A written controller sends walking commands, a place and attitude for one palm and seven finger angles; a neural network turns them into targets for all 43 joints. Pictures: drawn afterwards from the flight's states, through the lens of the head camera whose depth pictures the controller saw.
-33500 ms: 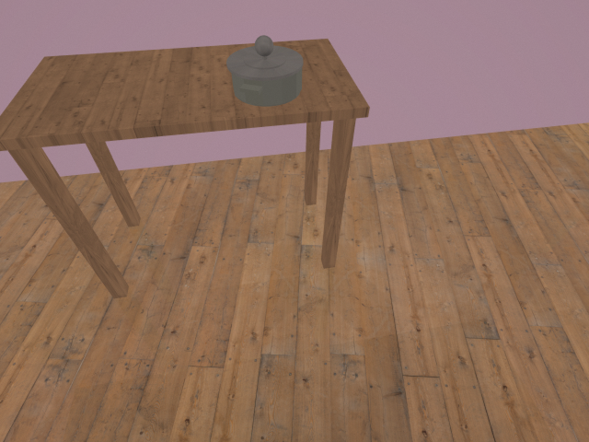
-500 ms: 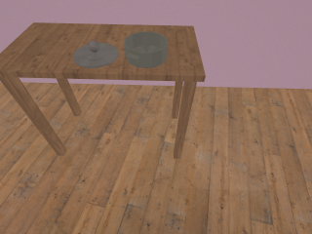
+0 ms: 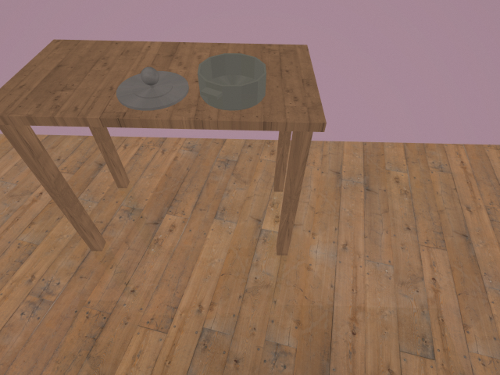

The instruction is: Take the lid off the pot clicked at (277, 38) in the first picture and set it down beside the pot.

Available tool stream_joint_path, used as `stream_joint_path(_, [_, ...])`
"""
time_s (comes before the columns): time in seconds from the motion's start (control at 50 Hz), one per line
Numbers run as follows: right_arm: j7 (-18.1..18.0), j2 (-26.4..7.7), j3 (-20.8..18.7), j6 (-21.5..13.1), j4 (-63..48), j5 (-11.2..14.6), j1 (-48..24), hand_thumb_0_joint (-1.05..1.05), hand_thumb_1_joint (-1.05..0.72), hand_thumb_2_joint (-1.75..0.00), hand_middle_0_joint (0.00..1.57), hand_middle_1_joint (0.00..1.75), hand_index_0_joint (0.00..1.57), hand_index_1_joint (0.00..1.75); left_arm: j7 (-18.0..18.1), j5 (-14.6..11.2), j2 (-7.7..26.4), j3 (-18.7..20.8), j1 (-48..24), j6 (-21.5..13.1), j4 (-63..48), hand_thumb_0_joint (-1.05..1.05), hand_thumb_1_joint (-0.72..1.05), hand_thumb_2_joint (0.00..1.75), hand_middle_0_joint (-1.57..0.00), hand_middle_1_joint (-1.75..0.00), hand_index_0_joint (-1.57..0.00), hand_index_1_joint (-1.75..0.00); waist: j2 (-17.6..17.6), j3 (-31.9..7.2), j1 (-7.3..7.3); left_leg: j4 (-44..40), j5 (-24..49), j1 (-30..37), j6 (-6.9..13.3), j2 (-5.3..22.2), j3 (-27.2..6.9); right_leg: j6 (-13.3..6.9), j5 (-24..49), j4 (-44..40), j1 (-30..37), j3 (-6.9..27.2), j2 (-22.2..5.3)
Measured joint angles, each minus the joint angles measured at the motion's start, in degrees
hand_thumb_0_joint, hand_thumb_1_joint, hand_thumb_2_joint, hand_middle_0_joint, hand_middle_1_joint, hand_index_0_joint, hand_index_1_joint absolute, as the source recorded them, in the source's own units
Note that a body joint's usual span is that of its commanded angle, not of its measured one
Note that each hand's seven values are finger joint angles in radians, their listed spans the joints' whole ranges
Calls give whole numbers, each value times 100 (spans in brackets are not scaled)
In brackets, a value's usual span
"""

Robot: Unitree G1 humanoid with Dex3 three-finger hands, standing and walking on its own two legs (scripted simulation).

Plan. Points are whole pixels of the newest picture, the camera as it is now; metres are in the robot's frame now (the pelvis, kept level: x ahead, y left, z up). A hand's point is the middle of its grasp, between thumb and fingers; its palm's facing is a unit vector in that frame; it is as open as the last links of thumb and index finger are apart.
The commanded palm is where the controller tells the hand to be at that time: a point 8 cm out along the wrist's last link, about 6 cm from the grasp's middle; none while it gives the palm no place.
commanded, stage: let the arm hang, fingers relaxed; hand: left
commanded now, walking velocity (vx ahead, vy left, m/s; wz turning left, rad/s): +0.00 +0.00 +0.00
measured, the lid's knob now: (149, 76) +0.85 +0.33 +0.04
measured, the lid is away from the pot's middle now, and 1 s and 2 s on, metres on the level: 0.24 0.24 0.24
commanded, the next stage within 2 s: look to check the result in 0.10 s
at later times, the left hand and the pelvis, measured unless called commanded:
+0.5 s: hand out of the picture -0.02 +0.16 -0.18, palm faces +0.06 -0.98 -0.17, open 7.4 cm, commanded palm none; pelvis -0.01 +0.00 +0.00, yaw +0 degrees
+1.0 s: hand out of the picture -0.02 +0.16 -0.18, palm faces +0.06 -0.98 -0.18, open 7.3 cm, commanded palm none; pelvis -0.01 +0.00 +0.00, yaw +0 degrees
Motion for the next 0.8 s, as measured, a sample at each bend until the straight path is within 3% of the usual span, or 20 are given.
stream_joint_path(0.8, [-14,8,-6,-8,22,-6,-32,1,-91,-89,20,30,20,30,-6,9,-46,4,11,-4,22,0,91,90,-20,-30,-20,-30,8,32,-1,-40,96,-70,-22,20,-20,-21,81,-18,-76,-20,20])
